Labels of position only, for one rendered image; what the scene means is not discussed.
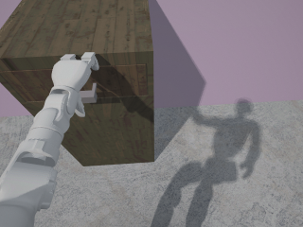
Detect robot left forearm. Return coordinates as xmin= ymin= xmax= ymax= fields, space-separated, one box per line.
xmin=0 ymin=85 xmax=80 ymax=191

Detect cabinet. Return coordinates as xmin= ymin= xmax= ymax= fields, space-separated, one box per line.
xmin=0 ymin=0 xmax=154 ymax=166

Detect handle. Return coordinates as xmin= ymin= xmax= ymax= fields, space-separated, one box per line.
xmin=79 ymin=83 xmax=98 ymax=104

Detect robot left hand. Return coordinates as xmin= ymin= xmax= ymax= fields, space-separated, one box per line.
xmin=51 ymin=52 xmax=99 ymax=117

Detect drawer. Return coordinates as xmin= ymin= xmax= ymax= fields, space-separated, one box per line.
xmin=0 ymin=63 xmax=147 ymax=102

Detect robot left upper arm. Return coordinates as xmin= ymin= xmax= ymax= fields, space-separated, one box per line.
xmin=0 ymin=162 xmax=58 ymax=227

